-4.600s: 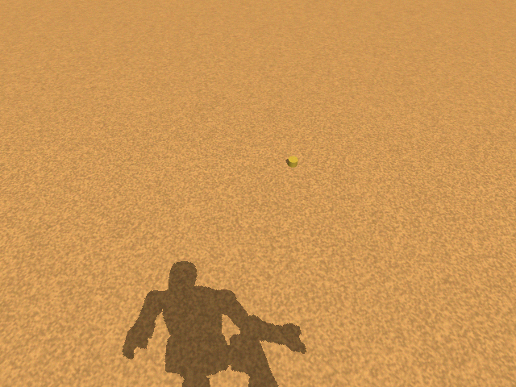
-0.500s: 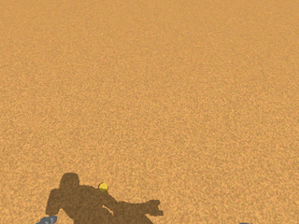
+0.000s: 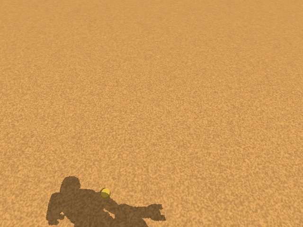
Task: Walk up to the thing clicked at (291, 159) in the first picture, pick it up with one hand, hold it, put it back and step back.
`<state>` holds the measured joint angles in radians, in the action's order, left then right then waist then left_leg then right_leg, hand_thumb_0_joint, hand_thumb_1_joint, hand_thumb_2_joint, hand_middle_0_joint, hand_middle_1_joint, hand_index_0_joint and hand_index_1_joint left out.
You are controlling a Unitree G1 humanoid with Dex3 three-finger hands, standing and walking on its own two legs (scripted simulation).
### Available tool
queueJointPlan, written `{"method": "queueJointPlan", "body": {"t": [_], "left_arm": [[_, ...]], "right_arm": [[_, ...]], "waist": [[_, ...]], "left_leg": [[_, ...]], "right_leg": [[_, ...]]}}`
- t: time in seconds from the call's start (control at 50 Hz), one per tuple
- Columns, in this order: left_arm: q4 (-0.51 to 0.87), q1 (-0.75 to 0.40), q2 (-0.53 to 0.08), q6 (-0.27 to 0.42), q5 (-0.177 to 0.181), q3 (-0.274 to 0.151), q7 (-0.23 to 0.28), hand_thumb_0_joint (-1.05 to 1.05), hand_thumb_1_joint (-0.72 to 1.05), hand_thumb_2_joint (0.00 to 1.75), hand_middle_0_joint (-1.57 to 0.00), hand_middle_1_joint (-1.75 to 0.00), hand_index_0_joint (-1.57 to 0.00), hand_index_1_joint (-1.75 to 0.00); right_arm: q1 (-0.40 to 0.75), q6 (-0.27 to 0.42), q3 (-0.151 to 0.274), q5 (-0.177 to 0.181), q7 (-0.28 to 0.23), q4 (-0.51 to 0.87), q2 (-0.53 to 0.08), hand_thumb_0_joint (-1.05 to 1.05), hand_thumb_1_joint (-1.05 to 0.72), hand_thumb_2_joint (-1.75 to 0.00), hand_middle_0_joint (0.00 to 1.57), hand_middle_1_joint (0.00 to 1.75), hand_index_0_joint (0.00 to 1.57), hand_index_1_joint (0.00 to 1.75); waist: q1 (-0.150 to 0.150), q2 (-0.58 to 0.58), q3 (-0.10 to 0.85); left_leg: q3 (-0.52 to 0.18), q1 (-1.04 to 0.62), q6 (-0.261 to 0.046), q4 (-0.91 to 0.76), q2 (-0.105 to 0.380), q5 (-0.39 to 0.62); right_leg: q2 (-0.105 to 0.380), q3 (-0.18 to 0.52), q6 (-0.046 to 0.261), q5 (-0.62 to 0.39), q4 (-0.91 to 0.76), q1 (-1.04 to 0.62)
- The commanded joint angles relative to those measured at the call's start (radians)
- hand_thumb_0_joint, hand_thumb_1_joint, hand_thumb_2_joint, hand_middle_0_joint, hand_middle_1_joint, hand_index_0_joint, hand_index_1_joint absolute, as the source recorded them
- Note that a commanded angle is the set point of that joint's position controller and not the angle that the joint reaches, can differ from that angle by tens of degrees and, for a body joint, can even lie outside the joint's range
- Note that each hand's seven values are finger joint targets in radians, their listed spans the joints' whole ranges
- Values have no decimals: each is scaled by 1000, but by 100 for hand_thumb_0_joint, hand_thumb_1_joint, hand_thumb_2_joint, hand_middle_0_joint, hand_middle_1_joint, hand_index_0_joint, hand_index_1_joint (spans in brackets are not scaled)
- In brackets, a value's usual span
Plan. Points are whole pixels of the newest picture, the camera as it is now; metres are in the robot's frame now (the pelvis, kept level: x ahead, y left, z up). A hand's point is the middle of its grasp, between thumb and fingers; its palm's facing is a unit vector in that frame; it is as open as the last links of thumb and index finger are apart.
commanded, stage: walk up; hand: left
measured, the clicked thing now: (105, 193) +0.43 +0.27 -0.76
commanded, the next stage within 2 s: stand in 0.38 s
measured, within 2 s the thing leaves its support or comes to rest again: neither
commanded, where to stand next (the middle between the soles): +0.02 +0.00 m, yaw +1 degrees
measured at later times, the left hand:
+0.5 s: hand out of the picture +0.09 +0.25 -0.16, palm faces -0.01 -0.94 -0.34, open 7.4 cm
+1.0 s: hand out of the picture +0.08 +0.24 -0.16, palm faces -0.03 -0.94 -0.34, open 7.4 cm
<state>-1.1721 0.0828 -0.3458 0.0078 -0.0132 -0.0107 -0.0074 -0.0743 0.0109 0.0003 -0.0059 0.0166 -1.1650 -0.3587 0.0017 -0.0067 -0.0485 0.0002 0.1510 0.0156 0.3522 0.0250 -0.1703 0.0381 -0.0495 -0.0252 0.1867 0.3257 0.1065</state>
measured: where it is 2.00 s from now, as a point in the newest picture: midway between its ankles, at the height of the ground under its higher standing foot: outside the picture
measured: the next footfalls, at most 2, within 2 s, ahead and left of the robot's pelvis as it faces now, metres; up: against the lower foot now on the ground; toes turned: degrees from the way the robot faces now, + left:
none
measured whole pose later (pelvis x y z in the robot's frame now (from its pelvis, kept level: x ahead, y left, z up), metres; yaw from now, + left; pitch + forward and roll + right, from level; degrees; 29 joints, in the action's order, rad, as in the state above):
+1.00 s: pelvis +0.01 -0.01 +0.00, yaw +0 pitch -2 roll +0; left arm -1.14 0.10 -0.34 0.01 -0.01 0.00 0.00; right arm -0.08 0.01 0.00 -0.01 0.01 -1.15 -0.35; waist 0.00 -0.01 -0.04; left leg 0.00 0.13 0.03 0.31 0.03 -0.16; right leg 0.03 -0.05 -0.02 0.19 0.30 0.09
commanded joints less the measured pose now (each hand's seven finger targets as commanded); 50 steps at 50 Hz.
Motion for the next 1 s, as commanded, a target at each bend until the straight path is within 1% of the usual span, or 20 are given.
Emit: {"method": "queueJointPlan", "body": {"t": [0.0,0.16,0.2,0.34,0.36,0.4,0.46,0.5,0.58,0.64,0.68,0.74,0.78,0.82,0.86,0.88,0.9,0.92,0.96,0.98], "left_arm": [[66,-66,-214,26,5,-38,9,0,90,90,-20,-30,-20,-30],[66,-53,-209,23,5,-44,12,0,90,90,-20,-30,-20,-30],[71,-63,-211,23,3,-42,12,0,90,90,-20,-30,-20,-30],[77,-54,-208,21,3,-45,12,0,90,90,-20,-30,-20,-30],[79,-53,-212,22,6,-40,15,0,90,90,-20,-30,-20,-30],[78,-45,-212,25,7,-38,16,0,90,90,-20,-30,-20,-30],[78,-49,-213,24,9,-38,15,0,90,90,-20,-30,-20,-30],[80,-47,-212,25,8,-36,15,0,90,90,-20,-30,-20,-30],[81,-48,-216,23,7,-35,13,0,90,90,-20,-30,-20,-30],[82,-36,-213,26,6,-31,15,0,90,90,-20,-30,-20,-30],[87,-39,-216,27,5,-31,16,0,90,90,-20,-30,-20,-30],[86,-34,-213,27,8,-28,14,0,90,90,-20,-30,-20,-30],[88,-32,-219,26,8,-29,14,0,90,90,-20,-30,-20,-30],[88,-35,-217,24,7,-30,16,0,90,90,-20,-30,-20,-30],[86,-24,-214,26,7,-27,15,0,90,90,-20,-30,-20,-30],[87,-24,-223,26,7,-29,15,0,90,90,-20,-30,-20,-30],[85,-22,-215,26,8,-27,15,0,90,90,-20,-30,-20,-30],[87,-20,-215,26,5,-27,15,0,90,90,-20,-30,-20,-30],[88,-20,-213,24,5,-26,16,0,90,90,-20,-30,-20,-30],[87,-28,-218,24,7,-28,15,0,90,90,-20,-30,-20,-30]], "right_arm": [[45,22,35,3,-19,58,-212,0,-90,-90,20,30,20,30],[35,20,37,3,-21,58,-205,0,-90,-90,20,30,20,30],[36,19,37,2,-22,59,-204,0,-90,-90,20,30,20,30],[37,19,37,2,-22,65,-203,0,-90,-90,20,30,20,30],[48,19,36,-3,-24,73,-198,0,-90,-90,20,30,20,30],[45,20,36,-3,-23,74,-201,0,-90,-90,20,30,20,30],[43,20,35,-2,-24,73,-200,0,-90,-90,20,30,20,30],[47,20,36,-1,-23,75,-199,0,-90,-90,20,30,20,30],[41,20,34,-1,-22,72,-200,0,-90,-90,20,30,20,30],[43,20,36,-1,-21,74,-202,0,-90,-90,20,30,20,30],[41,19,36,-3,-21,74,-202,0,-90,-90,20,30,20,30],[43,19,36,-1,-21,73,-204,0,-90,-90,20,30,20,30],[41,18,35,-2,-21,71,-201,0,-90,-90,20,30,20,30],[34,19,36,-3,-21,72,-203,0,-90,-90,20,30,20,30],[38,19,35,-1,-20,69,-201,0,-90,-90,20,30,20,30],[31,19,34,-2,-20,70,-195,0,-90,-90,20,30,20,30],[35,19,33,-1,-20,70,-200,0,-90,-90,20,30,20,30],[39,19,35,-1,-21,74,-202,0,-90,-90,20,30,20,30],[33,17,34,-3,-20,73,-203,0,-90,-90,20,30,20,30],[30,17,34,-2,-21,72,-202,0,-90,-90,20,30,20,30]], "waist": [[-5,6,104],[-3,11,93],[-6,17,83],[-4,5,77],[-4,10,67],[-3,10,75],[-5,1,83],[-3,2,100],[-7,6,86],[-6,9,103],[-7,16,105],[-6,1,105],[-6,3,89],[-6,4,103],[-2,6,95],[-6,17,96],[-4,12,80],[-3,6,89],[-3,10,79],[-7,7,78]], "left_leg": [[-85,-35,-37,-54,96,134],[-87,-29,-35,-56,98,172],[-86,-21,-35,-57,91,154],[-92,-13,-34,-61,89,151],[-96,-15,-29,-72,111,184],[-98,-23,-25,-71,112,211],[-92,-31,-22,-77,109,195],[-90,-40,-23,-73,111,210],[-90,-29,-21,-86,106,151],[-91,-59,-24,-71,117,209],[-88,-58,-23,-64,116,216],[-84,-59,-22,-63,115,205],[-81,-45,-18,-74,108,159],[-84,-49,-21,-69,115,194],[-85,-51,-22,-71,115,199],[-82,-57,-19,-73,114,203],[-82,-44,-18,-75,111,176],[-81,-57,-24,-70,115,178],[-81,-43,-21,-76,111,154],[-80,-40,-25,-78,110,134]], "right_leg": [[94,82,34,-91,-56,-24],[92,71,33,-102,-56,-35],[95,76,32,-101,-60,-30],[92,69,29,-91,-62,-33],[108,77,35,-112,-57,-28],[109,77,33,-140,-60,-36],[110,81,31,-121,-63,-38],[110,77,33,-134,-60,-44],[109,81,34,-91,-69,-35],[111,80,33,-138,-64,-28],[112,82,33,-158,-64,-33],[113,85,35,-154,-67,-32],[111,90,33,-118,-76,-24],[113,88,39,-144,-63,-38],[111,87,35,-151,-70,-35],[108,83,37,-147,-63,-28],[108,88,34,-133,-75,-24],[109,86,35,-134,-70,-21],[108,86,35,-110,-76,-16],[113,95,38,-102,-79,-25]]}}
